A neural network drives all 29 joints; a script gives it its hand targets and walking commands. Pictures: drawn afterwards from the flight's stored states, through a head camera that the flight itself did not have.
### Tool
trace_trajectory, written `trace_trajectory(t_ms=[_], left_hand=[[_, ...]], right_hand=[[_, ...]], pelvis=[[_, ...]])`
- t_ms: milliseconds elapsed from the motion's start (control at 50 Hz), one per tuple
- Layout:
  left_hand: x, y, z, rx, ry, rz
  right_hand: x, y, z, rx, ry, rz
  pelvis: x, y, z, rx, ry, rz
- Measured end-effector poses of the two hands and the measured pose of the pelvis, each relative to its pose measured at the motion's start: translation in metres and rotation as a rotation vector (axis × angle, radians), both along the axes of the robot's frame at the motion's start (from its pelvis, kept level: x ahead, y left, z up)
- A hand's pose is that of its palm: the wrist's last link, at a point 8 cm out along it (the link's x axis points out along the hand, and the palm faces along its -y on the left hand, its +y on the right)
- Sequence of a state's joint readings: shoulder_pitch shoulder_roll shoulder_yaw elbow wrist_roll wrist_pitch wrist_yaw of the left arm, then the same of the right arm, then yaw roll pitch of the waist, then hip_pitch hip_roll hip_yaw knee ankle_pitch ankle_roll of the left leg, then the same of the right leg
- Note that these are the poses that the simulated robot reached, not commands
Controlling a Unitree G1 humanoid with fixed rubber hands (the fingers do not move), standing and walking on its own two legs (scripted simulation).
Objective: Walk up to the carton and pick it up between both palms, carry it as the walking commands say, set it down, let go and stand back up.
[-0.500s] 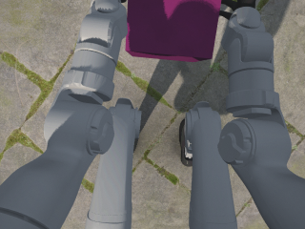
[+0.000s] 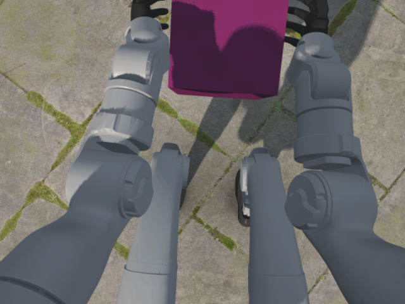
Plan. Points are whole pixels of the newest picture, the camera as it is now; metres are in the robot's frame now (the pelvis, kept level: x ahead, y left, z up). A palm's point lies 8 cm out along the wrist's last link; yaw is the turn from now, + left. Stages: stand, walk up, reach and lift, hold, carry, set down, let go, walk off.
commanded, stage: reach and lift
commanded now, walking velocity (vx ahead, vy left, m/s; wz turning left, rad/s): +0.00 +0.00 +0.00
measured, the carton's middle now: (224, 36) +0.56 -0.01 -0.14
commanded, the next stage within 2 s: none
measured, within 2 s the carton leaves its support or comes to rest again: neither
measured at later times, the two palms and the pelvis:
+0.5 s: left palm (126, 3) +0.51 +0.12 +0.03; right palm (338, 24) +0.50 -0.14 +0.03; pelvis +0.01 +0.00 +0.06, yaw +0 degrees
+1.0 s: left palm out of the picture +0.49 +0.13 +0.14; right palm out of the picture +0.47 -0.14 +0.13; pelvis +0.09 +0.00 +0.15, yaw -1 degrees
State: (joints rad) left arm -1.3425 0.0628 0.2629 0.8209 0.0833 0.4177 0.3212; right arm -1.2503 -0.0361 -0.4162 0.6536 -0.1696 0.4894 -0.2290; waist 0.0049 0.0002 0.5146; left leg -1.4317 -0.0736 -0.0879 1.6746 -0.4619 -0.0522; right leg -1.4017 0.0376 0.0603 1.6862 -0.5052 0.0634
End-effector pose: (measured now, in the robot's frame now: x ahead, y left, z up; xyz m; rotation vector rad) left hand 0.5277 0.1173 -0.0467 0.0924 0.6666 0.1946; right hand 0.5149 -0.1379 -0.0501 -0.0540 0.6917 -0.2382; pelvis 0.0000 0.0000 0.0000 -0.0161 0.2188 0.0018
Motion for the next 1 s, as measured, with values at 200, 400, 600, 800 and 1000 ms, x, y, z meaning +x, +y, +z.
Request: trace_trajectory(t_ms=[200,400,600,800,1000], left_hand=[[-0.007,0.001,0.028,0.008,0.003,-0.004],[-0.014,0.003,0.061,0.008,-0.001,-0.007],[-0.025,0.005,0.107,-0.002,-0.003,-0.007],[-0.038,0.014,0.171,-0.063,0.022,-0.055],[-0.042,0.010,0.186,-0.076,0.075,-0.088]], right_hand=[[-0.007,0.002,0.028,0.002,0.001,-0.005],[-0.014,0.003,0.060,0.004,-0.003,-0.003],[-0.029,0.005,0.105,0.007,-0.004,-0.018],[-0.035,0.005,0.170,0.036,0.017,0.042],[-0.047,-0.002,0.184,0.052,0.065,0.026]], pelvis=[[0.002,0.000,0.022,0.003,-0.020,-0.001],[0.005,0.000,0.046,0.007,-0.049,-0.003],[0.024,0.000,0.071,0.006,0.012,-0.007],[0.066,0.000,0.115,0.007,0.139,-0.007],[0.090,0.000,0.154,0.014,0.129,-0.018]])
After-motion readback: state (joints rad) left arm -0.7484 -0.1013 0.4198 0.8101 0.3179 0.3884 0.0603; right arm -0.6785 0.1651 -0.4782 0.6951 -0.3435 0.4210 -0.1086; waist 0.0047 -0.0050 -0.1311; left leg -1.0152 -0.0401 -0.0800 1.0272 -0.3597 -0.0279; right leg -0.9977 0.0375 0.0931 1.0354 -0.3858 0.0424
